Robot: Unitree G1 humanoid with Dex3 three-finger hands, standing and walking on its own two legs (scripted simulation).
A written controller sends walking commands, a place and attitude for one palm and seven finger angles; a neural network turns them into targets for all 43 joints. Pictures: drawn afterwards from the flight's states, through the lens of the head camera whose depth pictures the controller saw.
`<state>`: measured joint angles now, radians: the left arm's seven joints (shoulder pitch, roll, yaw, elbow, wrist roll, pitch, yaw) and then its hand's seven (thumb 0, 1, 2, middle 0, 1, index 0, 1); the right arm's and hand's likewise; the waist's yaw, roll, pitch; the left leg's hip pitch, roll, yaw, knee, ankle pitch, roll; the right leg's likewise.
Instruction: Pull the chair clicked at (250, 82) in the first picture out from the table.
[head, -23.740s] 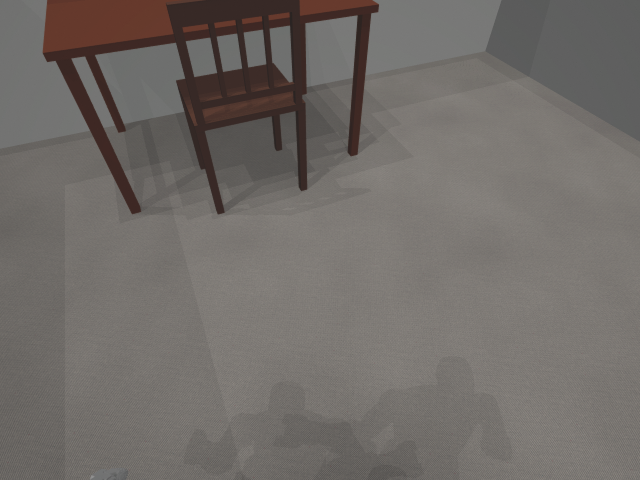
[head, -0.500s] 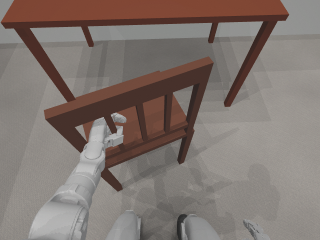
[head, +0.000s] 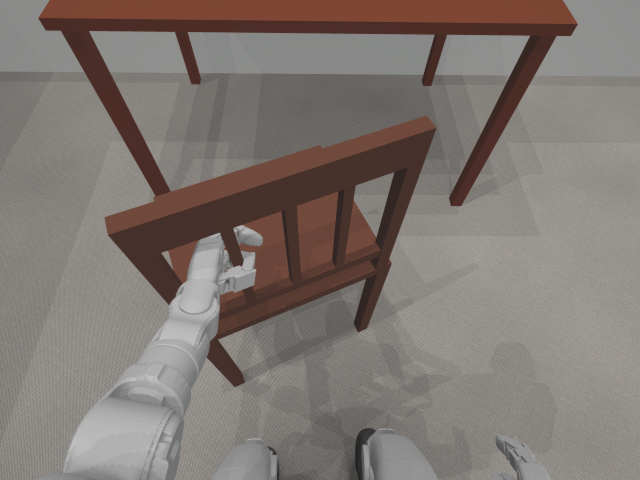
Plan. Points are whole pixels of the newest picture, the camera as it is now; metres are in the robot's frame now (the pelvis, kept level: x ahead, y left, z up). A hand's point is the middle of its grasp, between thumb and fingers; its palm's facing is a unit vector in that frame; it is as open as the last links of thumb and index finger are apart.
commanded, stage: step backward, pulling the chair out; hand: left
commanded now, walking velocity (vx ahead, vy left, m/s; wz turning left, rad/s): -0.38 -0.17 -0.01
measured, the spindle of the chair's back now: (292, 246) +0.45 +0.04 -0.09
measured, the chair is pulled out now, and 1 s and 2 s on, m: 0.43 0.62 0.66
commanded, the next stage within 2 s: stop walking, hand still on the chair in 0.80 s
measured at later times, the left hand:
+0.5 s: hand (238, 338) +0.29 +0.10 -0.05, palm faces -0.05 -0.98 -0.17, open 5.0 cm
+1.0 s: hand (224, 412) +0.20 +0.11 -0.05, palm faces -0.03 -0.98 -0.19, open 5.0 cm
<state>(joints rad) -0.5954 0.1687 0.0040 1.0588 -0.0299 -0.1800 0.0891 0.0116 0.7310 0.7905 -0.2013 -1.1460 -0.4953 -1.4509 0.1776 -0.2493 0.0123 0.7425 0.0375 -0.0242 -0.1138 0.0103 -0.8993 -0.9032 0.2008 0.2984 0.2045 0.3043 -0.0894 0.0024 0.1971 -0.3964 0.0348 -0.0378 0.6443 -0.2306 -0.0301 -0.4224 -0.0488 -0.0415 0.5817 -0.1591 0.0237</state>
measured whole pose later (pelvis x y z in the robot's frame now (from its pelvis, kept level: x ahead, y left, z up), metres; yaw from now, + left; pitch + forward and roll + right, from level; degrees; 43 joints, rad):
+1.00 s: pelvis -0.15 -0.01 -0.01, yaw -1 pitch -4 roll -2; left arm -0.46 0.19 -0.01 0.98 -0.06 -0.14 0.07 0.01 0.73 0.78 -0.19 -1.16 -0.49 -1.45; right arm 0.28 -0.24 0.02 0.71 0.05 -0.04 -0.10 0.01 -0.90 -0.90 0.20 0.30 0.20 0.30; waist -0.04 0.05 0.17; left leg -0.42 0.10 -0.03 0.71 -0.23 -0.03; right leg -0.42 -0.02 -0.05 0.67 -0.32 0.02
